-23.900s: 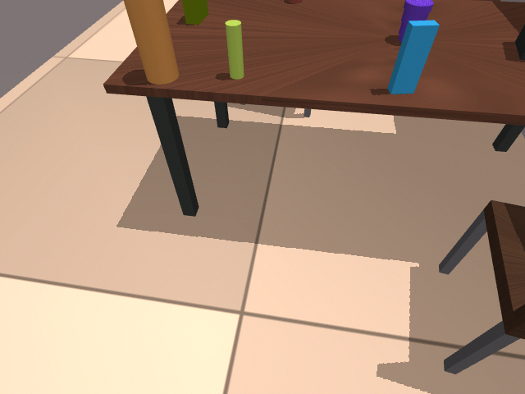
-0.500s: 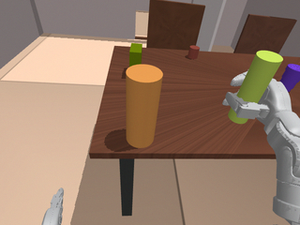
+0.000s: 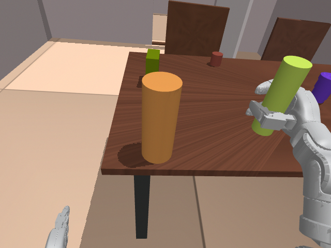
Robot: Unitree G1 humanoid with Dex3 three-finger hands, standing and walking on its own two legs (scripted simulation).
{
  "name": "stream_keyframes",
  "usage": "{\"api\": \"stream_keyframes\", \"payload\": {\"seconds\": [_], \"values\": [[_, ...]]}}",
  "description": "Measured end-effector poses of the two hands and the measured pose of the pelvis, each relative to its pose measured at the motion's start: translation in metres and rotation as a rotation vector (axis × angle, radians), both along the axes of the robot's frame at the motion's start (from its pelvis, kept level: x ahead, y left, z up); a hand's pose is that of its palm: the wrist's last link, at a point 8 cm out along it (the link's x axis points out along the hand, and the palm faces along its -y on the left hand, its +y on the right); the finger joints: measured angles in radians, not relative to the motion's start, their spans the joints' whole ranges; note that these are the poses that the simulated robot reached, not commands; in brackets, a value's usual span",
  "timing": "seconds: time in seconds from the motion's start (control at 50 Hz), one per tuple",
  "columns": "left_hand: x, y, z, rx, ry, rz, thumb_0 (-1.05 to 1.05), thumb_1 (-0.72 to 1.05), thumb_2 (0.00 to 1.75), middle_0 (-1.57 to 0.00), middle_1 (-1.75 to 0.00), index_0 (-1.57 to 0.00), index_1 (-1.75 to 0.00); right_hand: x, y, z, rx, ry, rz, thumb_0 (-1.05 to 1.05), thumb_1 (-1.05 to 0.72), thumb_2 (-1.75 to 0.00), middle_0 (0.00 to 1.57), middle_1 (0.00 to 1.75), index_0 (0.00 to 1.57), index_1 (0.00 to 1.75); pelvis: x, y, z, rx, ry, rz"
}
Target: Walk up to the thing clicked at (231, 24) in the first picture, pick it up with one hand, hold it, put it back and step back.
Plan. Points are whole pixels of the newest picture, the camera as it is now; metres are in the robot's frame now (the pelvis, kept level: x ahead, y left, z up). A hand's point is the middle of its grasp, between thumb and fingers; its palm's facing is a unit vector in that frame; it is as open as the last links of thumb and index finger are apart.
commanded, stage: hold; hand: right
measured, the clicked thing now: (277, 99) +0.33 -0.18 +0.27
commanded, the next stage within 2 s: crouch in 0.94 s
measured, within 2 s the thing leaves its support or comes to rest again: neither
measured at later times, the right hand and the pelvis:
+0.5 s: hand (269, 106) +0.33 -0.17 +0.25, palm faces +0.11 +0.99 -0.03, open 5.8 cm; pelvis +0.00 +0.00 +0.00, yaw +0 degrees
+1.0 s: hand (265, 108) +0.33 -0.16 +0.25, palm faces +0.08 +1.00 -0.05, open 5.8 cm; pelvis -0.01 +0.00 +0.00, yaw +0 degrees
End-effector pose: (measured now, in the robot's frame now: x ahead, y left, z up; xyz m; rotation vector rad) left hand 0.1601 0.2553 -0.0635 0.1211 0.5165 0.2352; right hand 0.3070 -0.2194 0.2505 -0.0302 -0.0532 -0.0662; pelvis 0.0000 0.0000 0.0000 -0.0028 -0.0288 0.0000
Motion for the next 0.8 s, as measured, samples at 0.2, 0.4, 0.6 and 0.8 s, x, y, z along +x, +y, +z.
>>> {"api": "stream_keyframes", "payload": {"seconds": [0.2,0.4,0.6,0.8], "values": [[-0.01,-0.003,-0.014,-0.014,0.083,-0.024,-0.01,-0.54,0.05,-0.05,-0.05,-0.05,-0.05,-0.005,-0.004,-0.006,-0.014,0.017,-0.011,-0.01,-0.09,-1.14,0.98,1.12,0.98,1.12,-0.002,0.001,0.0,0.002,0.003,-0.007],[-0.004,0.004,-0.002,0.018,0.02,0.001,-0.01,-0.54,0.05,-0.05,-0.05,-0.05,-0.05,0.003,0.0,-0.003,0.006,0.0,-0.015,-0.01,-0.09,-1.14,0.98,1.13,0.98,1.12,-0.003,0.001,0.0,-0.001,0.003,0.0],[-0.008,-0.006,-0.012,-0.019,0.062,-0.019,-0.01,-0.54,0.05,-0.05,-0.05,-0.05,-0.05,0.0,0.0,0.003,-0.021,0.001,-0.011,-0.01,-0.09,-1.14,0.97,1.13,0.98,1.13,-0.001,0.0,0.001,0.002,-0.001,-0.004],[-0.009,0.005,-0.004,0.008,0.035,-0.005,-0.01,-0.54,0.05,-0.05,-0.05,-0.05,-0.05,0.002,0.002,-0.005,0.013,0.03,-0.014,-0.01,-0.09,-1.14,0.97,1.13,0.98,1.13,-0.006,0.003,0.001,-0.001,-0.004,-0.002]]}}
